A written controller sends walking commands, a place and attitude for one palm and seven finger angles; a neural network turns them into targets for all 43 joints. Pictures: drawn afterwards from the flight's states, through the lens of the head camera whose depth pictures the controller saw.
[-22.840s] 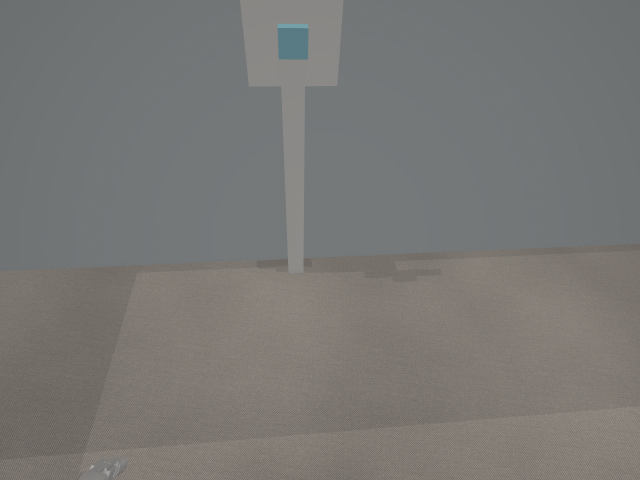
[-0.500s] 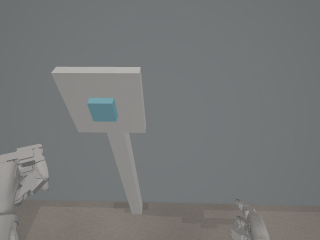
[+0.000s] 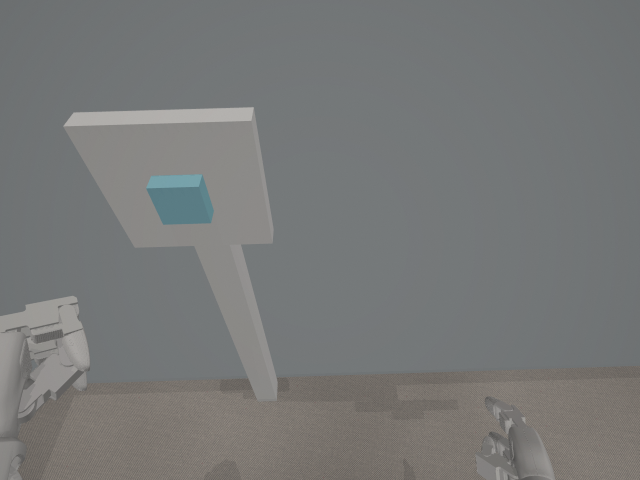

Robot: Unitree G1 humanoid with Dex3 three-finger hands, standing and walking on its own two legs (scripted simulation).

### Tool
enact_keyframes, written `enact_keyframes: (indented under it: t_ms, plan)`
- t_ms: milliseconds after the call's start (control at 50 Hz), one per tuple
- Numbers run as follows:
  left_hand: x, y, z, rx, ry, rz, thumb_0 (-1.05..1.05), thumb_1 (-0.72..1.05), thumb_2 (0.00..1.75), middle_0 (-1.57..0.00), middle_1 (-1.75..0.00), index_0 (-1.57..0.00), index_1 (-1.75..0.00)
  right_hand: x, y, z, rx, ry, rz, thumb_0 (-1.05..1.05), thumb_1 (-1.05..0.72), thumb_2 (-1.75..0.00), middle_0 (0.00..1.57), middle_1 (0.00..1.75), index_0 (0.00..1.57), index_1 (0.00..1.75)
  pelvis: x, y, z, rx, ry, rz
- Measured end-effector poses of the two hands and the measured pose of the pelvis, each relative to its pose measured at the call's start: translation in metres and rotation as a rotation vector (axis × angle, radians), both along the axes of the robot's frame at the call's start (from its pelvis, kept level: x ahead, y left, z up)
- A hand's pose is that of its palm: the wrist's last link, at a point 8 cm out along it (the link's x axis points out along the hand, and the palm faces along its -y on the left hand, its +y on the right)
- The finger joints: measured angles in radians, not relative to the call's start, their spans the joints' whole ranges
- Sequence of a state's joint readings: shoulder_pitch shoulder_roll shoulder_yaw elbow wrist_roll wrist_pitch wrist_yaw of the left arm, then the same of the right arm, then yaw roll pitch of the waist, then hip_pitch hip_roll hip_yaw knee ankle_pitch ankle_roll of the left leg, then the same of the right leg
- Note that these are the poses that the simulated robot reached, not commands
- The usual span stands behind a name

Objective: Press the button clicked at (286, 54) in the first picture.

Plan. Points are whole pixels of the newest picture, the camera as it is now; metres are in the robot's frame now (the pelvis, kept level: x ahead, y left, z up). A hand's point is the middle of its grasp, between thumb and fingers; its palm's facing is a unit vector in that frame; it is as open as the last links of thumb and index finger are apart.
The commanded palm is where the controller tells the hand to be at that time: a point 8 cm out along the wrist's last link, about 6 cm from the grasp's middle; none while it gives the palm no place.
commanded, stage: step back with the hand held close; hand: left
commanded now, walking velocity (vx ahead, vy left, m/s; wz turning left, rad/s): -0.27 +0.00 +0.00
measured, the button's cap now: (182, 198) +0.43 +0.22 +0.13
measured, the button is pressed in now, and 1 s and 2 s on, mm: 0 0 0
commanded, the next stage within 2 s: stop stepping back and stand still in 0.92 s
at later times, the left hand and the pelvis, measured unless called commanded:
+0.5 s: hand out of the picture +0.10 +0.27 +0.15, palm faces +0.37 -0.79 -0.49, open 3.1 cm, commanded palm +0.04 +0.31 +0.17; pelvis -0.08 +0.02 -0.01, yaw +3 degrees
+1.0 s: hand out of the picture +0.03 +0.26 +0.18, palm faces +0.26 -0.87 -0.42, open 3.1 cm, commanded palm -0.04 +0.32 +0.17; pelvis -0.18 +0.04 +0.00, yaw -3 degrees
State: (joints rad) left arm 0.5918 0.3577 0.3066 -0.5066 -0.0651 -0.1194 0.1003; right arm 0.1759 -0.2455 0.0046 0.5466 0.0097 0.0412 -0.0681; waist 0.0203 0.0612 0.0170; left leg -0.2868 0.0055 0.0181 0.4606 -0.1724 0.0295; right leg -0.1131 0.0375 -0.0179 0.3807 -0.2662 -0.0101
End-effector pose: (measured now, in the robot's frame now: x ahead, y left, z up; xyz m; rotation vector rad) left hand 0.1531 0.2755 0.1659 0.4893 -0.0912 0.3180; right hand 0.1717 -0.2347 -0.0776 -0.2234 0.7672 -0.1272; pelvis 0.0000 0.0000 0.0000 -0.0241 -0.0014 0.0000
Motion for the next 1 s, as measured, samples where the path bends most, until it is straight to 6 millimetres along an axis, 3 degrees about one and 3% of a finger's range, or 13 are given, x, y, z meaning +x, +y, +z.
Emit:
enact_keyframes:
  t_ms: [260,400,600,660,780,880,1000]
  plan:
    - [-0.032,0.016,0.013,0.072,-0.067,-0.066,0.01,0.89,0.90,-1.30,-1.50,-1.30,-1.49,-0.038,0.010,0.006,-0.021,-0.009,-0.044,0.01,-0.90,-0.90,0.20,0.30,0.20,0.30,-0.035,0.014,-0.005,-0.014,0.008,-0.008]
    - [-0.061,0.027,0.006,0.065,-0.091,-0.042,0.01,0.89,0.90,-1.30,-1.50,-1.30,-1.49,-0.062,0.024,0.006,-0.034,-0.041,-0.018,0.01,-0.90,-0.90,0.20,0.30,0.20,0.30,-0.059,0.023,-0.009,-0.024,0.003,0.008]
    - [-0.115,0.036,0.011,0.066,-0.176,0.016,0.01,0.89,0.90,-1.31,-1.50,-1.30,-1.49,-0.094,0.038,-0.007,-0.038,0.004,0.046,0.01,-0.90,-0.90,0.20,0.30,0.20,0.30,-0.088,0.030,-0.015,-0.020,-0.006,0.039]
    - [-0.119,0.046,0.009,0.032,-0.221,0.022,0.01,0.89,0.90,-1.31,-1.50,-1.31,-1.49,-0.104,0.042,-0.006,-0.068,0.016,0.032,0.01,-0.90,-0.90,0.20,0.30,0.20,0.30,-0.091,0.039,-0.017,-0.021,0.003,0.039]
    - [-0.114,0.068,0.004,0.031,-0.226,0.006,0.01,0.89,0.90,-1.31,-1.50,-1.31,-1.49,-0.123,0.060,0.003,-0.068,-0.021,0.027,0.01,-0.90,-0.90,0.20,0.30,0.20,0.30,-0.122,0.049,-0.013,-0.025,0.009,0.028]
    - [-0.129,0.055,0.016,0.023,-0.215,-0.085,0.01,0.89,0.90,-1.30,-1.50,-1.30,-1.49,-0.149,0.071,0.014,-0.022,-0.053,0.023,0.01,-0.90,-0.90,0.20,0.30,0.20,0.30,-0.144,0.051,-0.005,-0.048,0.037,-0.021]
    - [-0.156,0.033,0.026,0.041,-0.206,-0.178,0.01,0.89,0.90,-1.30,-1.50,-1.30,-1.49,-0.187,0.065,0.014,-0.008,-0.057,0.010,0.01,-0.90,-0.90,0.20,0.30,0.20,0.30,-0.178,0.044,-0.003,-0.044,0.075,-0.044]
